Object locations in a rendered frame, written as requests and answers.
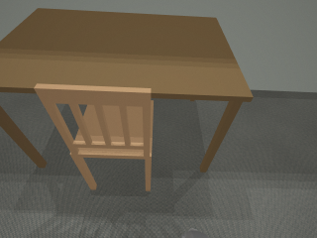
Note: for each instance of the table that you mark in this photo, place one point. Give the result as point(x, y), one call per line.
point(177, 57)

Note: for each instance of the chair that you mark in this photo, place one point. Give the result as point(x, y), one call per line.
point(117, 123)

